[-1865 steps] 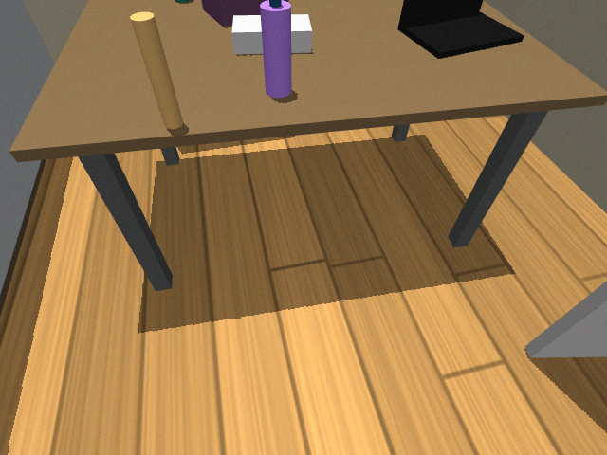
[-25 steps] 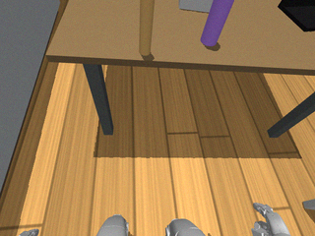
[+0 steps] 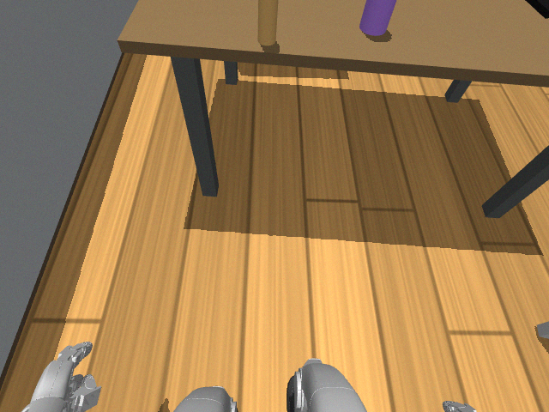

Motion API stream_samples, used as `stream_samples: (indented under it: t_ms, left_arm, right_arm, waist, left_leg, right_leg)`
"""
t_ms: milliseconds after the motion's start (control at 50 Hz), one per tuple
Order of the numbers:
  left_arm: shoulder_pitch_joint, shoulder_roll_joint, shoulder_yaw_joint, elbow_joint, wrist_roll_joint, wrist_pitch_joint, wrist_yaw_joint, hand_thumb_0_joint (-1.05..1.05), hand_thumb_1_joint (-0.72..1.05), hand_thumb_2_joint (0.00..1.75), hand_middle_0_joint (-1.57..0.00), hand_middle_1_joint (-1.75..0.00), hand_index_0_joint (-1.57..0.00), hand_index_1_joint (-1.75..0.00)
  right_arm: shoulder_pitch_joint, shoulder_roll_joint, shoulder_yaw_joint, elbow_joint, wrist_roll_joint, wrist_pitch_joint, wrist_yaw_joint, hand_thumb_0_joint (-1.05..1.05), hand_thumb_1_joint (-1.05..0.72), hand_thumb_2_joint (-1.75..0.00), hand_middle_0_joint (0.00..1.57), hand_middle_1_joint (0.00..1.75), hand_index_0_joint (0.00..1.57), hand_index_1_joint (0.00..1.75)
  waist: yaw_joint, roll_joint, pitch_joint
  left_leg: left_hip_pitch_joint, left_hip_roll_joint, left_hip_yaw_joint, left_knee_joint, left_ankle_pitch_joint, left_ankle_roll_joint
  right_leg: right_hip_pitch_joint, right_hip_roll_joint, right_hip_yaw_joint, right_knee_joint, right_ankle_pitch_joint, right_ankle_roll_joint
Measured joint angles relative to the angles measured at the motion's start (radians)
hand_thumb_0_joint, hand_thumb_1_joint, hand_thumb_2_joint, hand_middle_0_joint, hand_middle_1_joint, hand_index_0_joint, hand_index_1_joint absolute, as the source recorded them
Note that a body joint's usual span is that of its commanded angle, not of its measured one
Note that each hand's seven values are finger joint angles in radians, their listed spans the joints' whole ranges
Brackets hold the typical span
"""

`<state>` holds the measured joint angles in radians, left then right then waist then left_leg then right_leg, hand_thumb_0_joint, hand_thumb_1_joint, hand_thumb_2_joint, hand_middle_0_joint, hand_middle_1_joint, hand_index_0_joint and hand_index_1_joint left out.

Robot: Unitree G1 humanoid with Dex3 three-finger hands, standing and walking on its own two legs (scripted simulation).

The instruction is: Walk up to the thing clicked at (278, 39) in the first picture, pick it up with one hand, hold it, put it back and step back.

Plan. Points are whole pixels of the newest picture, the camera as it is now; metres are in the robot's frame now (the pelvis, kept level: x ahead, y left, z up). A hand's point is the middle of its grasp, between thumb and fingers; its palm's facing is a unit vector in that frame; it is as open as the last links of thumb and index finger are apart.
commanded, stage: step back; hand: right
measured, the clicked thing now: out of the picture +0.95 -0.25 +0.13
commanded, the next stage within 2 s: stand in 1.48 s
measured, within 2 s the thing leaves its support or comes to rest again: neither
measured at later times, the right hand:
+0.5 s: hand out of the picture -0.05 -0.32 -0.15, palm faces -0.01 +0.93 -0.36, open 7.4 cm
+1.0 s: hand out of the picture -0.06 -0.31 -0.14, palm faces -0.06 +0.93 -0.36, open 7.4 cm
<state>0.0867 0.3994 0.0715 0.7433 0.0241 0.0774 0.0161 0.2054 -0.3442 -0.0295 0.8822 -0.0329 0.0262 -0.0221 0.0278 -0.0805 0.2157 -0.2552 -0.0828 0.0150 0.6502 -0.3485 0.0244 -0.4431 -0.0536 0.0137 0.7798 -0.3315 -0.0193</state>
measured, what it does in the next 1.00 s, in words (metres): walks backwards: right foot, then left foot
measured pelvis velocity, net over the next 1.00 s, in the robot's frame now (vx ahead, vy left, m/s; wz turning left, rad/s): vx -0.14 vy -0.05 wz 0.03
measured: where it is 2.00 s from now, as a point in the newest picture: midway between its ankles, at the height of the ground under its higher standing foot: outside the picture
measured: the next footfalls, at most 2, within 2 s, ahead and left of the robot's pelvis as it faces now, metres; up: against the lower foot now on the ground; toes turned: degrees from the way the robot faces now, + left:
right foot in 0.30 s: -0.07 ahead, -0.15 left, +0.00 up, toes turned +1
left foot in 0.64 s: -0.11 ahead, +0.10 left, +0.00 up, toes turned -1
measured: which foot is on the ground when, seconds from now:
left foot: down 0.00-0.34, up 0.36-0.62, down 0.64-0.92, up 0.94-1.00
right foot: up 0.00-0.28, down 0.30-1.00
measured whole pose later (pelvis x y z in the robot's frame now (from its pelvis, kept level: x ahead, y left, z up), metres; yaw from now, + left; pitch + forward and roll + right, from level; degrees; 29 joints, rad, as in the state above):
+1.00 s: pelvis -0.14 -0.05 +0.01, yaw +2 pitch -3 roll +0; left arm 0.20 0.35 0.05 0.97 0.04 -0.04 0.00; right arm 0.21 -0.38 -0.05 0.98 -0.03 0.03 0.01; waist 0.03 0.03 0.06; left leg -0.32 -0.01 -0.09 0.85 -0.50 0.01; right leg -0.26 0.01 -0.05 0.60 -0.30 -0.04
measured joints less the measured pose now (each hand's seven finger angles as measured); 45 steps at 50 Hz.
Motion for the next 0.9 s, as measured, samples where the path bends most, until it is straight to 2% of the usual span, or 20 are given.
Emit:
stream_samples:
  t_ms: [40,60,100,140,200,280,300,340,360,400,440,480,540,620,660,680,740,780,860,900]
  left_arm:
    - [0.007,-0.016,-0.006,0.020,-0.001,0.013,0.001,0.00,0.90,0.90,-0.20,-0.30,-0.21,-0.30]
    - [0.012,-0.021,-0.010,0.031,-0.002,0.019,-0.001,0.00,0.90,0.90,-0.20,-0.30,-0.21,-0.30]
    - [0.028,-0.024,-0.012,0.044,-0.009,0.021,-0.008,0.00,0.90,0.90,-0.20,-0.30,-0.21,-0.30]
    - [0.049,-0.021,-0.009,0.049,-0.010,0.014,-0.012,0.00,0.90,0.90,-0.20,-0.30,-0.21,-0.30]
    - [0.073,-0.014,-0.005,0.064,-0.007,0.001,-0.013,0.00,0.90,0.90,-0.20,-0.30,-0.21,-0.30]
    - [0.106,0.000,-0.010,0.105,-0.005,-0.029,-0.015,0.00,0.90,0.90,-0.20,-0.30,-0.21,-0.30]
    - [0.111,0.000,-0.009,0.124,-0.004,-0.038,-0.014,0.00,0.90,0.90,-0.20,-0.30,-0.21,-0.30]
    - [0.110,-0.033,-0.011,0.167,0.007,-0.050,-0.012,0.00,0.90,0.90,-0.20,-0.30,-0.21,-0.30]
    - [0.126,-0.041,-0.015,0.173,0.013,-0.053,-0.015,0.00,0.90,0.90,-0.20,-0.30,-0.21,-0.30]
    - [0.161,-0.041,-0.019,0.182,0.022,-0.054,-0.019,0.01,0.90,0.90,-0.20,-0.30,-0.21,-0.30]
    - [0.182,-0.044,-0.020,0.194,0.024,-0.055,-0.015,0.01,0.90,0.90,-0.20,-0.30,-0.21,-0.30]
    - [0.183,-0.046,-0.018,0.202,0.022,-0.061,-0.012,0.01,0.90,0.90,-0.20,-0.30,-0.21,-0.30]
    - [0.174,-0.038,-0.012,0.191,0.023,-0.078,-0.012,0.01,0.90,0.90,-0.20,-0.30,-0.21,-0.30]
    - [0.146,-0.014,-0.002,0.168,0.021,-0.090,-0.015,0.01,0.90,0.90,-0.20,-0.30,-0.21,-0.30]
    - [0.131,0.004,-0.002,0.166,0.015,-0.084,-0.015,0.01,0.90,0.90,-0.20,-0.30,-0.21,-0.30]
    - [0.131,0.013,-0.002,0.169,0.012,-0.080,-0.013,0.00,0.90,0.90,-0.20,-0.30,-0.21,-0.30]
    - [0.136,0.005,-0.012,0.201,0.001,-0.065,-0.012,0.01,0.90,0.90,-0.20,-0.30,-0.21,-0.30]
    - [0.137,0.002,-0.018,0.213,-0.002,-0.066,-0.020,0.01,0.90,0.90,-0.20,-0.30,-0.21,-0.30]
    - [0.130,0.001,-0.017,0.215,-0.005,-0.092,-0.029,0.01,0.90,0.90,-0.20,-0.30,-0.21,-0.30]
    - [0.117,-0.008,-0.015,0.221,-0.001,-0.107,-0.023,0.01,0.90,0.90,-0.20,-0.30,-0.21,-0.30]
  right_arm:
    - [0.001,-0.003,0.007,-0.009,-0.006,0.001,0.010,0.01,-0.90,-0.90,0.21,0.30,0.20,0.30]
    - [0.000,-0.005,0.007,-0.012,-0.008,0.000,0.009,0.01,-0.90,-0.90,0.21,0.30,0.20,0.30]
    - [-0.007,-0.007,0.008,-0.015,-0.012,0.000,0.004,0.01,-0.90,-0.90,0.21,0.30,0.21,0.30]
    - [-0.023,-0.012,0.005,-0.023,-0.011,0.001,0.002,0.01,-0.90,-0.90,0.21,0.30,0.21,0.30]
    - [-0.061,-0.026,-0.004,-0.045,-0.009,0.002,0.002,0.01,-0.90,-0.90,0.21,0.30,0.21,0.30]
    - [-0.117,-0.050,-0.011,-0.074,-0.010,0.005,0.013,0.01,-0.90,-0.90,0.21,0.30,0.20,0.30]
    - [-0.127,-0.058,-0.013,-0.077,-0.009,0.009,0.016,0.01,-0.90,-0.90,0.21,0.30,0.20,0.30]
    - [-0.138,-0.084,-0.023,-0.064,-0.003,0.023,0.018,0.01,-0.90,-0.90,0.21,0.30,0.20,0.30]
    - [-0.125,-0.084,-0.027,-0.053,-0.001,0.032,0.015,0.01,-0.90,-0.90,0.21,0.30,0.20,0.30]
    - [-0.091,-0.072,-0.028,-0.025,0.003,0.045,0.014,0.01,-0.90,-0.90,0.20,0.30,0.20,0.30]
    - [-0.063,-0.073,-0.025,-0.001,0.011,0.046,0.019,0.01,-0.90,-0.90,0.20,0.30,0.20,0.30]
    - [-0.034,-0.080,-0.025,0.015,0.015,0.036,0.020,0.01,-0.90,-0.90,0.20,0.30,0.20,0.30]
    - [0.003,-0.083,-0.024,0.045,0.010,0.028,0.023,0.01,-0.90,-0.90,0.20,0.30,0.20,0.30]
    - [0.040,-0.065,-0.020,0.087,-0.002,0.017,0.037,0.01,-0.90,-0.90,0.20,0.30,0.20,0.30]
    - [0.035,-0.041,-0.022,0.107,-0.006,0.004,0.040,0.01,-0.90,-0.90,0.20,0.30,0.20,0.30]
    - [0.029,-0.025,-0.023,0.111,-0.009,-0.004,0.041,0.01,-0.90,-0.90,0.20,0.30,0.20,0.30]
    - [0.037,-0.010,-0.022,0.094,-0.010,-0.028,0.049,0.01,-0.90,-0.90,0.21,0.30,0.20,0.30]
    - [0.041,-0.008,-0.021,0.088,-0.011,-0.032,0.051,0.01,-0.90,-0.90,0.21,0.30,0.20,0.30]
    - [0.029,-0.013,-0.019,0.082,-0.008,-0.032,0.050,0.01,-0.90,-0.90,0.21,0.30,0.20,0.30]
    - [0.018,-0.025,-0.018,0.082,0.000,-0.021,0.048,0.01,-0.90,-0.90,0.21,0.30,0.20,0.30]
  waist:
    - [-0.018,0.025,-0.016]
    - [-0.028,0.039,-0.025]
    - [-0.026,0.044,-0.046]
    - [-0.014,0.043,-0.064]
    - [-0.001,0.046,-0.063]
    - [0.011,0.053,-0.057]
    - [0.012,0.062,-0.058]
    - [-0.007,0.146,-0.041]
    - [-0.006,0.155,-0.058]
    - [0.025,0.127,-0.103]
    - [0.033,0.115,-0.125]
    - [0.019,0.125,-0.136]
    - [0.011,0.142,-0.137]
    - [0.004,0.137,-0.132]
    - [0.009,0.095,-0.113]
    - [0.017,0.063,-0.104]
    - [-0.004,0.065,-0.132]
    - [-0.016,0.073,-0.148]
    - [-0.026,0.071,-0.154]
    - [-0.025,0.087,-0.145]
  left_leg:
    - [-0.022,0.031,-0.020,0.014,0.012,0.006]
    - [-0.029,0.047,-0.035,0.007,0.024,0.006]
    - [-0.036,0.071,-0.037,-0.029,0.061,0.001]
    - [-0.053,0.090,-0.029,-0.056,0.093,-0.006]
    - [-0.088,0.115,-0.019,-0.061,0.127,-0.012]
    - [-0.153,0.143,0.006,-0.009,0.140,-0.028]
    - [-0.173,0.152,0.007,0.017,0.137,-0.035]
    - [-0.198,0.184,-0.057,0.075,0.095,-0.015]
    - [-0.212,0.160,-0.091,0.106,0.017,-0.013]
    - [-0.231,0.086,-0.122,0.221,-0.091,-0.024]
    - [-0.234,0.035,-0.147,0.332,-0.094,-0.028]
    - [-0.222,0.017,-0.160,0.376,-0.070,-0.035]
    - [-0.161,0.038,-0.145,0.308,-0.074,-0.046]
    - [-0.050,0.072,-0.080,0.077,-0.130,-0.047]
    - [0.006,0.052,-0.049,-0.042,0.008,-0.037]
    - [0.026,0.034,-0.029,-0.066,0.039,-0.033]
    - [0.031,0.046,-0.034,-0.068,0.032,-0.012]
    - [0.042,0.064,-0.041,-0.082,0.032,-0.004]
    - [0.049,0.084,-0.043,-0.083,0.030,-0.030]
    - [0.036,0.102,-0.053,-0.031,-0.001,-0.043]
  right_leg:
    - [-0.028,0.073,0.040,0.144,-0.169,0.004]
    - [-0.038,0.107,0.060,0.230,-0.205,0.005]
    - [-0.047,0.152,0.108,0.368,-0.204,0.005]
    - [-0.035,0.165,0.133,0.429,-0.186,0.012]
    - [0.040,0.135,0.126,0.341,-0.184,0.035]
    - [0.188,0.064,0.071,-0.006,-0.144,0.043]
    - [0.227,0.060,0.055,-0.098,-0.110,0.036]
    - [0.251,0.110,0.009,-0.125,-0.081,0.020]
    - [0.240,0.111,0.003,-0.115,-0.079,0.014]
    - [0.212,0.083,0.031,-0.097,-0.077,0.000]
    - [0.206,0.057,0.045,-0.116,-0.056,0.002]
    - [0.202,0.043,0.029,-0.140,-0.035,0.008]
    - [0.186,0.037,0.002,-0.146,-0.022,0.011]
    - [0.167,0.016,-0.046,-0.117,-0.034,0.015]
    - [0.160,-0.016,-0.038,-0.083,-0.048,0.027]
    - [0.156,-0.033,-0.016,-0.063,-0.053,0.024]
    - [0.122,0.007,-0.002,0.040,-0.171,0.007]
    - [0.111,0.030,-0.012,0.066,-0.210,0.000]
    - [0.137,0.036,-0.032,-0.079,-0.112,0.001]
    - [0.173,0.055,-0.046,-0.178,0.039,-0.001]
